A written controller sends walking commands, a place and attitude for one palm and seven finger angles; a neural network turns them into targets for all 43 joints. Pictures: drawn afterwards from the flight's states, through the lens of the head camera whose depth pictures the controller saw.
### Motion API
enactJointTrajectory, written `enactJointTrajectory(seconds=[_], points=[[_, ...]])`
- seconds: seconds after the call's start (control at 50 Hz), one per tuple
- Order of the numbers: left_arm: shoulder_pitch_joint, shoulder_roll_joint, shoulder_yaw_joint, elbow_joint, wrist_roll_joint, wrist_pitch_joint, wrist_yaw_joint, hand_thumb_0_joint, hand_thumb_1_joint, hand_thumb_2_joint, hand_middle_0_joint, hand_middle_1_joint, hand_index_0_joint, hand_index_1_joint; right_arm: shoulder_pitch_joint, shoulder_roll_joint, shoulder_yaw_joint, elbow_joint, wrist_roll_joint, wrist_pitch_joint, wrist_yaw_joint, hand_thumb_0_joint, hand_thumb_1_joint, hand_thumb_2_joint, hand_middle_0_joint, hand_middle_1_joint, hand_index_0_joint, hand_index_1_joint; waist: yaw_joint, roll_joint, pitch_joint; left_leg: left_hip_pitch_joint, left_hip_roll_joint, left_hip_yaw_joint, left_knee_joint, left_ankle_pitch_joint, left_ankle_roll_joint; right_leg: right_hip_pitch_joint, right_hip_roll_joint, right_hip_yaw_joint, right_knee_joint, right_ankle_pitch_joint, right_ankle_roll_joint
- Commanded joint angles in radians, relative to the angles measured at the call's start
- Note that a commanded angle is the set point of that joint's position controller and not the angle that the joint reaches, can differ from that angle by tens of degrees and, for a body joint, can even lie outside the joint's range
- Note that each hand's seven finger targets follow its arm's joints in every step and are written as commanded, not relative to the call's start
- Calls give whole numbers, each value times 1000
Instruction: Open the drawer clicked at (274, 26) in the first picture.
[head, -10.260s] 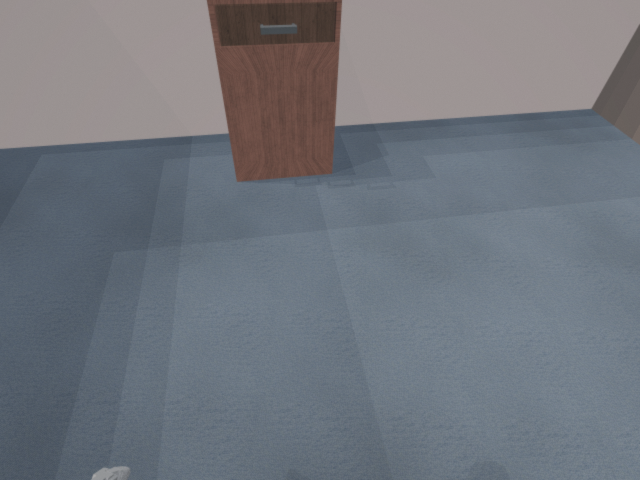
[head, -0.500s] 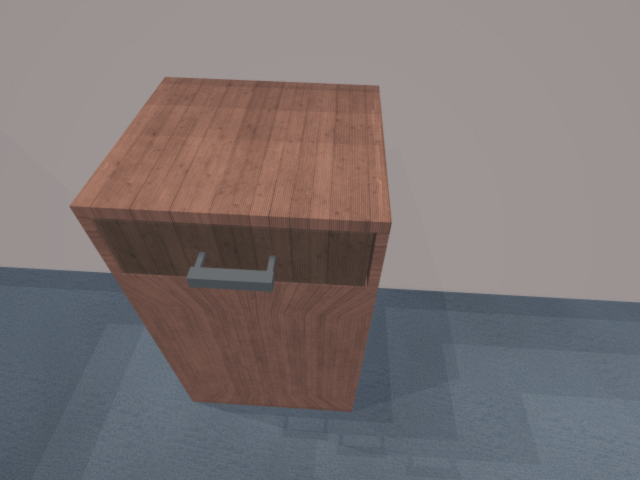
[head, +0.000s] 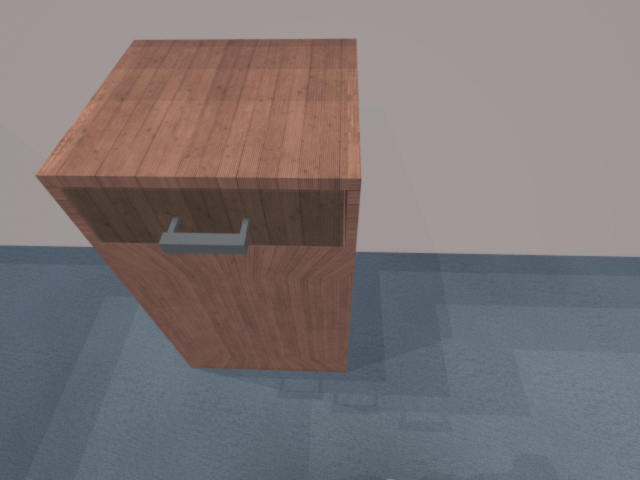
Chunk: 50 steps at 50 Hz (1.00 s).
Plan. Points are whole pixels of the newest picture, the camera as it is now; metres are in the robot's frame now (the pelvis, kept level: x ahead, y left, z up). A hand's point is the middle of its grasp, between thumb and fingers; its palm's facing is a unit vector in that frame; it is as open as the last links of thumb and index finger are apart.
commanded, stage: come to a stop and stand still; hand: left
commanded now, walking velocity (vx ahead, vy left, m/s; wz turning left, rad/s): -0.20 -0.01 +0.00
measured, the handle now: (207, 233) +0.47 +0.23 -0.02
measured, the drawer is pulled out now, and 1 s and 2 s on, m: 0.00 0.00 0.00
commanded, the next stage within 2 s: look again from close up in 1.54 s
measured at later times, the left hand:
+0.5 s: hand out of the picture -0.05 +0.18 -0.16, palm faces +0.10 -0.98 -0.17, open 7.3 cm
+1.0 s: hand out of the picture -0.02 +0.15 -0.16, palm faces +0.10 -0.96 -0.27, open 7.2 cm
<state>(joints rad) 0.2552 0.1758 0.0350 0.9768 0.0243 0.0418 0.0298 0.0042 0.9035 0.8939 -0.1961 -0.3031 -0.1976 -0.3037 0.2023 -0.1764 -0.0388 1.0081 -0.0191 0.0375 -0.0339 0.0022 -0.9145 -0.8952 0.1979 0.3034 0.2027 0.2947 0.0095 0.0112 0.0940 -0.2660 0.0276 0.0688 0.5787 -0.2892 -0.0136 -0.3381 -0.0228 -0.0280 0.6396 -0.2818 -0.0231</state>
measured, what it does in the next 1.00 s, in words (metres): steps on the spot: left foot, then right foot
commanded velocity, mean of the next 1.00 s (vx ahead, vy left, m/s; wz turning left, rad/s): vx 0.07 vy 0.01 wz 0.00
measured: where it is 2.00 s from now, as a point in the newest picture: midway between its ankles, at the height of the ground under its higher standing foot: outside the picture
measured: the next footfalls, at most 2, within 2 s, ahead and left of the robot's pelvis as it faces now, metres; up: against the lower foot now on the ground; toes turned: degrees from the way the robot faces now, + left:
left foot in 0.32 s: -0.10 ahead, +0.08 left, +0.00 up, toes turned +6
right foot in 0.72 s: +0.00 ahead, -0.15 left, +0.00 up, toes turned +2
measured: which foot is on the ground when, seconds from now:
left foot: down 0.00-0.00, up 0.02-0.30, down 0.32-1.00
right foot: down 0.00-0.34, up 0.36-0.70, down 0.72-1.00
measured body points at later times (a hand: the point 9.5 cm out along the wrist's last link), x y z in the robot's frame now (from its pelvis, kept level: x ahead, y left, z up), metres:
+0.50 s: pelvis -0.07 +0.00 +0.02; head -0.08 +0.02 +0.47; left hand -0.06 +0.23 -0.15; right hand -0.13 -0.20 -0.14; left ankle -0.14 +0.08 -0.73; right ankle -0.06 -0.11 -0.65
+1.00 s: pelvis -0.04 -0.04 +0.00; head -0.06 -0.07 +0.44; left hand -0.03 +0.20 -0.14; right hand -0.02 -0.25 -0.18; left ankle -0.14 +0.08 -0.73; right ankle -0.04 -0.15 -0.73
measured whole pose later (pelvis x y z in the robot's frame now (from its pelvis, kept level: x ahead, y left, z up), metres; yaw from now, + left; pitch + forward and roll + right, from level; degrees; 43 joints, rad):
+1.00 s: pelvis -0.04 -0.04 +0.00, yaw +3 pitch -2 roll +1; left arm 0.26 0.13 0.01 1.11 0.00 -0.02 0.05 0.01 0.94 0.89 -0.20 -0.30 -0.20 -0.30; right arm 0.31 -0.16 0.00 1.07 -0.02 -0.01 -0.05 0.01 -0.92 -0.90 0.20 0.30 0.20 0.29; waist -0.02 0.08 -0.01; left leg -0.08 0.01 0.05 0.57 -0.45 -0.01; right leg -0.27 -0.02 -0.02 0.67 -0.36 -0.01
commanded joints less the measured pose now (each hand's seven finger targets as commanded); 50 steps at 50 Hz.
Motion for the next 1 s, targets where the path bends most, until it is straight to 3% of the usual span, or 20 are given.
enactJointTrajectory(seconds=[0.0, 0.02, 0.08, 0.2, 0.26, 0.28, 0.32, 0.34, 0.44, 0.54, 0.62, 0.64, 0.66, 0.68, 0.72, 0.74, 0.76, 0.78, 0.82, 0.98], points=[[91, 192, 45, -62, 7, -13, 3, 0, 900, 900, -200, -300, -200, -300, 22, -57, -30, -76, 7, 8, -4, 0, -900, -900, 200, 300, 200, 300, 40, -298, -125, -108, -74, -32, 439, -312, 12, -1, -354, 377, -323, 372, -209], [65, 179, 45, -76, 10, -8, 11, 0, 900, 900, -200, -300, -200, -300, 24, -62, -36, -78, 5, 19, -4, 0, -900, -900, 200, 300, 200, 300, 31, -278, -119, -121, -63, -95, 575, -324, 17, -46, -352, 383, -345, 273, -243], [-45, 157, 38, -115, 10, -17, 13, 0, 900, 900, -200, -300, -200, -300, 95, -61, -34, -40, -2, 16, 20, 0, -900, -900, 200, 300, 200, 300, -33, -141, -102, -143, -41, -90, 633, -129, 10, -72, -236, 238, -340, -16, -156], [38, 186, 52, -95, 17, -21, 23, 0, 900, 900, -200, -300, -200, -300, 122, -45, -11, -27, -2, -4, 37, 0, -900, -900, 200, 300, 200, 300, 25, -152, -114, -14, -45, 5, 118, -196, 20, 30, -216, 275, -452, -243, -142], [17, 165, 48, -77, 7, -13, 24, 0, 900, 900, -200, -300, -200, -300, 294, -13, 7, 47, -2, -18, 32, 0, -900, -900, 200, 300, 200, 300, -36, -96, -105, 232, -73, 48, -222, -66, 48, -76, -134, 190, -417, -325, -57], [9, 133, 37, -75, 3, -13, 21, 0, 900, 900, -200, -300, -200, -300, 341, -14, 12, 62, -6, -25, 27, 0, -900, -900, 200, 300, 200, 300, -51, -35, -98, 243, -40, 21, -311, -60, 60, -75, -85, 132, -327, -324, -24], [38, 27, 13, -89, -11, -17, 10, 0, 900, 900, -200, -300, -200, -300, 297, -81, 5, 37, -18, -29, 18, 0, -900, -900, 200, 300, 200, 300, -27, 262, 13, 86, 197, -254, -474, -214, 129, -153, 71, -15, 72, -186, 9], [14, 47, 17, -87, 0, -17, 6, 0, 900, 900, -200, -300, -200, -300, 248, -86, 13, 24, -20, -31, 4, 0, -900, -900, 200, 300, 200, 300, -32, 290, 61, 40, 257, -339, -479, -179, 170, -225, 62, -5, 237, -160, 5], [-2, 36, 28, -55, 9, -36, -31, 0, 900, 900, -200, -300, -200, -300, 243, -60, 37, 15, -14, -73, -6, 0, -900, -900, 200, 300, 200, 300, -11, 71, 120, 83, 209, -256, -414, 24, 213, -342, 22, 11, 543, -48, -5], [-43, 12, 15, -45, -2, -48, -27, 0, 900, 900, -200, -300, -200, -300, 383, -51, 39, 74, -17, -99, -24, 0, -900, -900, 200, 300, 200, 300, -51, 56, 23, 291, 248, -238, -317, 515, 240, -378, -16, -1, 483, -73, 9], [-68, -17, -1, -41, -11, -48, -22, 0, 900, 900, -200, -300, -200, -300, 370, -58, 34, 91, -21, -87, -25, 0, -900, -900, 200, 300, 200, 300, -60, 115, 4, 223, 226, -169, -265, 656, 210, -164, -10, -34, 192, -143, -5], [78, 31, -18, 92, -11, -77, 11, 0, 900, 900, -200, -300, -200, -300, 202, -119, 21, 74, -9, -100, 4, 0, -900, -900, 200, 300, 200, 300, 39, 40, -32, -31, 220, -88, -95, 513, 138, 62, -104, 44, 111, 69, -40], [194, 61, -13, 69, -15, -73, 5, 0, 900, 900, -200, -300, -200, -300, 153, -44, 29, -19, -5, -88, 13, 0, -900, -900, 200, 300, 200, 300, 79, -100, -17, -185, 91, -38, -59, -17, 74, 178, -77, 95, -115, 31, -21], [216, 83, -2, 77, -10, -87, 11, 0, 900, 900, -200, -300, -200, -300, 226, -5, 42, -8, -5, -93, 13, 0, -900, -900, 200, 300, 200, 300, 38, -81, -123, -130, -6, -49, 84, -76, 49, 210, -203, 302, -153, 229, -88], [130, 144, 6, 67, -14, -103, 14, 0, 900, 900, -200, -300, -200, -300, 318, 67, 57, 12, 2, -81, 8, 0, -900, -900, 200, 300, 200, 300, -30, -6, -250, -22, -12, -39, 153, -263, 33, 193, -298, 326, -183, 460, -190], [71, 155, -3, 48, -7, -90, 11, 0, 900, 900, -200, -300, -200, -300, 354, 82, 58, 10, -2, -82, 23, 0, -900, -900, 200, 300, 200, 300, -73, 25, -173, 68, -45, -21, -75, -190, 30, 54, -234, 250, -122, 253, -139], [59, 103, -2, 60, -7, -83, 13, 0, 900, 900, -200, -300, -200, -300, 370, 52, 48, 52, -7, -85, 21, 0, -900, -900, 200, 300, 200, 300, -67, 36, -184, 91, -9, -63, -143, 125, 39, 122, -108, 119, 38, 423, -72], [72, 58, -7, 83, -20, -86, 14, 0, 900, 900, -200, -300, -200, -300, 374, -29, 34, 75, 1, -85, 7, 0, -900, -900, 200, 300, 200, 300, -50, -13, -225, 112, 103, -150, -45, 492, 60, 136, -49, 50, 64, 383, -26], [61, 32, -16, 101, -20, -76, 13, 0, 900, 900, -200, -300, -200, -300, 317, -45, 31, 72, 9, -77, -11, 0, -900, -900, 200, 300, 200, 300, -32, 117, -98, 126, 119, -100, -49, 843, 53, 101, -29, 17, 47, 312, -11], [76, 58, -11, 113, -15, -72, 7, 0, 900, 900, -200, -300, -200, -300, 248, -31, 29, 60, 3, -48, -13, 0, -900, -900, 200, 300, 200, 300, -41, -80, 2, 71, 32, -63, -98, 91, 37, 102, -97, 129, -110, 405, -44]])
